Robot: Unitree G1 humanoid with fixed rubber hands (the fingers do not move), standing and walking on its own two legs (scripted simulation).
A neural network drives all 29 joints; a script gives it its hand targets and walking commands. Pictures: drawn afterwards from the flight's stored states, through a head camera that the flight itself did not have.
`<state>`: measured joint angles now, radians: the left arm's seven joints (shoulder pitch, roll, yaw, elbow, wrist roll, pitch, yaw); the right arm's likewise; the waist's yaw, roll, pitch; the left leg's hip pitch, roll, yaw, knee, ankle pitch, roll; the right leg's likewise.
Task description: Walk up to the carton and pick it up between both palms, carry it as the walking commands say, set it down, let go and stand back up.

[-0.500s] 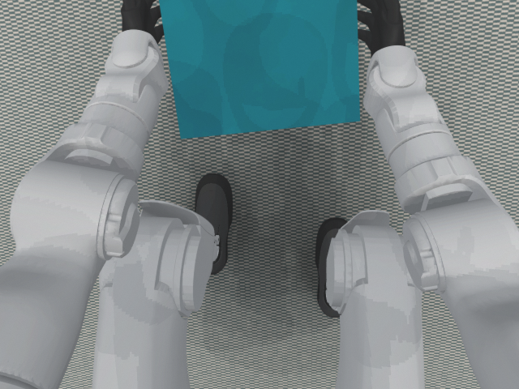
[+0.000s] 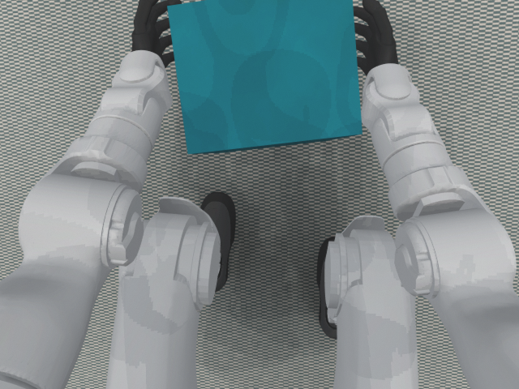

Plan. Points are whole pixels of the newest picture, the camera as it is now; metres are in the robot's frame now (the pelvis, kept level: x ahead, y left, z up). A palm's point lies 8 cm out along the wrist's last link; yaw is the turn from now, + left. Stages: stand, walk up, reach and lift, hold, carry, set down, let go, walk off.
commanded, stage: reach and lift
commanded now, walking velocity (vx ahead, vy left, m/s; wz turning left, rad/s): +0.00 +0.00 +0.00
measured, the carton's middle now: (268, 90) +0.47 +0.05 -0.24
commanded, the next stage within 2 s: none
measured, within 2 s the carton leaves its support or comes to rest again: neither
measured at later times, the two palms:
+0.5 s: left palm (134, 68) +0.47 +0.21 -0.14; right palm (383, 48) +0.51 -0.08 -0.13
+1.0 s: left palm (113, 57) +0.47 +0.21 -0.08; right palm (403, 42) +0.51 -0.08 -0.08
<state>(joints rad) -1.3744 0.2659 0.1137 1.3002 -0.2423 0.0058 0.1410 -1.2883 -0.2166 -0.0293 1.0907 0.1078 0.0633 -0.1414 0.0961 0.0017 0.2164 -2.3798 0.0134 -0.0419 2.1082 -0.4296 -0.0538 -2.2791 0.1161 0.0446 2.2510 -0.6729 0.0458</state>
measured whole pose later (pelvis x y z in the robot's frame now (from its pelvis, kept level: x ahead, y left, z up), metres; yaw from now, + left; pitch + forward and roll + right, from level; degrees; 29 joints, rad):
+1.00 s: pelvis -0.04 +0.00 +0.05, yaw -2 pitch +25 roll +1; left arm -1.25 0.17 0.35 0.62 -0.06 0.34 0.19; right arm -1.31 -0.17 -0.21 0.68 0.01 0.32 -0.10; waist 0.11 -0.04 0.52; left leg -2.01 -0.08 -0.10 1.99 -0.42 -0.12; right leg -1.94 0.17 0.06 2.10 -0.60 0.07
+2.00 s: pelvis -0.05 +0.01 +0.15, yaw -2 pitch +18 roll +0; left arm -1.14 0.09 0.40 0.50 0.01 0.43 0.17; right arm -1.19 -0.10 -0.27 0.56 -0.03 0.41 -0.06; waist 0.11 -0.03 0.52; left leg -1.62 -0.10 -0.13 1.69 -0.39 -0.12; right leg -1.56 0.17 0.08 1.78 -0.54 0.06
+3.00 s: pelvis -0.03 +0.00 +0.26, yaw -1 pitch +8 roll -1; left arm -0.92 0.03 0.35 0.46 0.03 0.44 0.17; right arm -0.94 -0.04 -0.25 0.53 -0.04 0.38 -0.06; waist 0.11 -0.02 0.51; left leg -1.09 -0.10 -0.18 1.30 -0.34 -0.11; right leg -1.03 0.15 0.09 1.37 -0.46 0.03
